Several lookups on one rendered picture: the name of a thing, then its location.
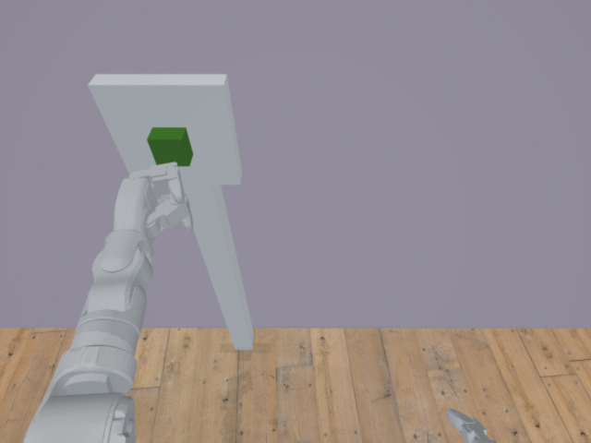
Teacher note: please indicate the robot left forearm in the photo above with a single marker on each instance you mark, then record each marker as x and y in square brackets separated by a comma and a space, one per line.
[101, 357]

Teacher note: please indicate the left robot hand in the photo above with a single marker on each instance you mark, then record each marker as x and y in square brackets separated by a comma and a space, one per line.
[137, 209]

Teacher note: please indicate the right robot hand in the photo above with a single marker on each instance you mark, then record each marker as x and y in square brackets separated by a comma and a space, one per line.
[470, 429]

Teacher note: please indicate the panel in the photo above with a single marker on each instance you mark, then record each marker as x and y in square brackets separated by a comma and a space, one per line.
[131, 105]

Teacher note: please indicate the robot left upper arm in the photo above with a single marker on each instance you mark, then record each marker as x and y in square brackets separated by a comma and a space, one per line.
[86, 418]

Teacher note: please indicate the button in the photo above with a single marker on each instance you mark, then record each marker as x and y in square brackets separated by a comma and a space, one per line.
[170, 144]

